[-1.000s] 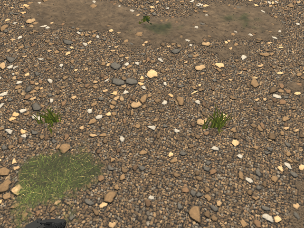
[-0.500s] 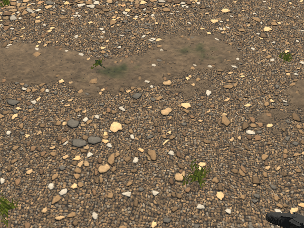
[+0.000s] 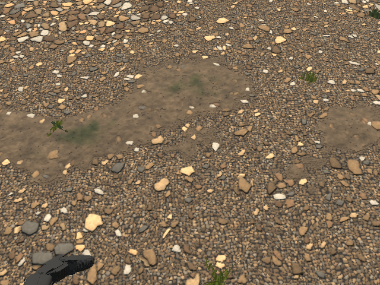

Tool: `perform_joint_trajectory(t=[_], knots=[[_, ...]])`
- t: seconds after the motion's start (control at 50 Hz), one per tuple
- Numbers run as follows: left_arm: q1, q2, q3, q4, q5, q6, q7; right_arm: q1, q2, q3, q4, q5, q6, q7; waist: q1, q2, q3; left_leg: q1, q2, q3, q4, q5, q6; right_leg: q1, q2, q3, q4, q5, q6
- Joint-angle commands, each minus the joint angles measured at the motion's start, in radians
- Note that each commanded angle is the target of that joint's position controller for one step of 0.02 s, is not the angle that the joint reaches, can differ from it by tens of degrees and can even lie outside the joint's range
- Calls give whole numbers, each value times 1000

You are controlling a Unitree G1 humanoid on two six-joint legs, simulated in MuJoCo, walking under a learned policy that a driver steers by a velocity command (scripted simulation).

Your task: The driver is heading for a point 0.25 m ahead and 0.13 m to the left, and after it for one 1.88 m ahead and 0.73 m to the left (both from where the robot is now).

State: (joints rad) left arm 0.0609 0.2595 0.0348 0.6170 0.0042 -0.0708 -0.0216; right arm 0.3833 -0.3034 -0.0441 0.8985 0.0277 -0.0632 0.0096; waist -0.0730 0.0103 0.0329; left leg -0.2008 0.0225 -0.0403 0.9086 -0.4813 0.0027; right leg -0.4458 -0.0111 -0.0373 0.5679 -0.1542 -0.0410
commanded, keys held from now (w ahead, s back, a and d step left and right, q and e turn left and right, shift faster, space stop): w+q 0.10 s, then q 0.64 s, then s+q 0.26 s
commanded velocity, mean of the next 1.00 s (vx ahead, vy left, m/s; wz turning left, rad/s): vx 0.14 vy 0.00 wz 0.50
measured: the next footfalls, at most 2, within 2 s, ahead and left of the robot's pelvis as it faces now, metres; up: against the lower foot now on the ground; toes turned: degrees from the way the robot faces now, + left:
left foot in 0.40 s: +0.33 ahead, +0.14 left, +0.00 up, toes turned +14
right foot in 0.88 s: +0.39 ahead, -0.07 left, +0.00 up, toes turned +35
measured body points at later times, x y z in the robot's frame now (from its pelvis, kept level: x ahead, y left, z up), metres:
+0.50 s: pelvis +0.20 +0.04 +0.00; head +0.25 +0.06 +0.44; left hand +0.26 +0.34 -0.12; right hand +0.44 -0.19 -0.09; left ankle +0.29 +0.13 -0.73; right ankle +0.13 -0.12 -0.64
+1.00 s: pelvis +0.27 -0.01 +0.01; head +0.32 -0.01 +0.46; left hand +0.24 +0.31 -0.08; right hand +0.57 -0.17 -0.09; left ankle +0.20 +0.10 -0.65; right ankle +0.36 -0.09 -0.73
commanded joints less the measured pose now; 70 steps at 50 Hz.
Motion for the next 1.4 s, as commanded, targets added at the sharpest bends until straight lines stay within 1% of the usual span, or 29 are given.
perform_joint_trajectory(t=[0.02,0.06,0.14,0.24,0.32,0.38,0.4,0.42,0.44,0.46,0.48,0.5,0.58,0.74,0.86,0.88,0.9,0.92,0.94,1.0,1.06,1.18,1.24,1.3,1.32,1.34,1.36,1.38,1.4], knots=[[277,153,55,28,-3,-1,10,-82,-134,-26,-114,17,-34,0,162,-135,-157,-562,63,-55,336,59,16,580,-326,436,-277,-109,-183],[187,101,42,35,5,-17,4,-85,-109,-33,-107,1,-14,-5,100,-135,-70,-477,109,-59,261,171,5,400,-259,279,-354,1,-154],[134,109,53,71,15,-46,9,-86,-49,-30,-113,-3,29,-12,47,-89,-11,-435,101,-61,189,264,-29,286,-250,91,-408,350,-159],[132,158,67,99,9,-21,46,-222,-8,-14,-178,-22,26,19,82,-78,-5,-346,66,31,-157,527,-33,279,-204,-112,-371,522,-125],[151,193,81,123,-19,9,58,-267,-47,-30,-231,-23,37,48,85,-84,-31,-333,48,48,-264,470,8,403,-260,-118,-281,548,-106],[116,207,91,115,-42,35,70,-163,-103,-61,-228,-29,40,56,18,-81,-86,-193,-22,103,-342,379,66,425,-245,-138,-42,680,-63],[134,184,83,116,-39,41,69,-64,-150,-85,-203,-31,36,44,-23,-24,-143,-41,-63,104,-429,501,100,382,-180,-162,149,609,-18],[194,138,63,100,7,37,63,-22,-256,-111,-214,-31,39,16,-12,176,-213,187,120,-157,-423,998,176,156,-95,-173,451,156,60],[303,71,37,77,33,33,48,-82,-313,-109,-256,-51,37,11,90,288,-362,426,350,-591,-430,1116,416,-149,91,-28,767,-588,117],[232,151,50,96,6,31,36,-91,-233,-93,-282,-39,39,20,11,112,-432,393,323,-564,-499,910,403,-177,48,138,816,-535,98],[158,163,55,73,-21,36,35,-150,-192,-80,-291,-30,36,22,24,75,-313,290,281,-460,-528,757,354,-224,19,131,784,-445,79],[135,153,55,82,-10,44,48,-193,-156,-72,-289,-12,41,16,49,3,-220,177,229,-392,-553,610,294,-228,-17,124,709,-374,80],[150,139,60,86,7,70,67,-256,-146,-70,-315,-38,60,-11,101,94,-157,-79,136,-304,-605,524,247,-79,-10,114,525,-248,98],[73,117,50,68,-1,63,63,-246,-166,-81,-330,-26,90,-43,59,133,-157,-99,95,-382,-594,241,211,-23,23,143,237,-155,128],[145,125,58,89,-8,33,36,-250,-156,-80,-341,-8,117,-45,86,148,-171,1,89,-465,-453,680,165,127,45,131,-90,-58,84],[162,157,69,94,-1,33,36,-240,-137,-75,-347,-1,122,-49,85,112,-171,-53,44,-434,-407,585,120,216,-23,162,-174,82,58],[116,241,88,74,16,45,44,-175,-90,-65,-349,-11,124,-48,20,-121,-166,-177,-81,-292,-222,233,56,299,-236,336,-194,380,-28],[96,252,90,72,55,58,46,-193,-132,-80,-362,-4,113,-47,37,-370,-123,-337,-218,-133,22,-164,-10,249,-391,529,-232,624,-225],[48,189,71,37,58,60,51,-143,-209,-106,-323,-19,108,-46,31,-243,-137,-332,-169,-166,269,-179,-46,228,-406,478,-207,694,-257],[-23,127,50,13,11,70,61,-101,-163,-102,-260,-13,146,-63,13,-111,-106,-374,-166,-147,510,-41,-102,267,-269,251,-130,694,-168],[9,123,42,13,13,89,70,-162,-120,-82,-283,11,155,-64,54,-151,-103,-381,-163,-96,456,15,-137,342,-225,169,-145,639,-180],[46,169,62,33,4,107,79,-153,-76,-57,-275,-2,142,-57,97,-217,-166,-233,-75,-33,67,-53,-129,434,-275,199,-169,436,-198],[53,193,72,56,-13,114,75,-125,-86,-55,-255,-5,141,-34,113,-260,-137,-110,-32,15,-174,-7,-84,359,-272,223,-216,194,-183],[87,197,74,104,-39,116,71,-25,-81,-55,-185,-17,141,-11,76,-180,-85,75,-63,81,-529,245,11,204,-227,169,-184,77,-102],[133,158,65,127,-25,108,59,-29,-110,-58,-188,-25,143,-10,87,-44,-79,162,18,-51,-564,315,58,79,-167,92,-68,-48,-27],[142,84,42,105,32,91,40,-50,-204,-74,-213,-21,149,-24,115,270,-89,210,267,-300,-537,652,151,-110,-42,-55,140,-383,75],[-19,141,65,64,11,87,57,-59,-209,-68,-236,-89,121,-12,3,243,-63,-67,378,-412,-633,488,294,-78,-21,46,299,-498,87],[-46,172,79,71,-10,92,64,-143,-178,-57,-237,-100,94,-9,40,151,-2,-116,301,-345,-673,315,270,-54,-29,89,418,-427,75],[-1,147,78,102,-10,102,66,-220,-140,-45,-227,-80,74,-16,80,160,22,-117,228,-274,-677,243,206,-67,-21,102,457,-337,70]])
Keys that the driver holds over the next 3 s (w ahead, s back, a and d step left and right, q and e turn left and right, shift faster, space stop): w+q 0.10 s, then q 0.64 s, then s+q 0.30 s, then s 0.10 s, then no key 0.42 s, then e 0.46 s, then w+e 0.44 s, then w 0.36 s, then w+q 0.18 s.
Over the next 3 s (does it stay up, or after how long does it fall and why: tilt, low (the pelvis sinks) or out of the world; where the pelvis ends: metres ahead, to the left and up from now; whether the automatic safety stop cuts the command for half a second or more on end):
stays up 0.54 0.01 0.00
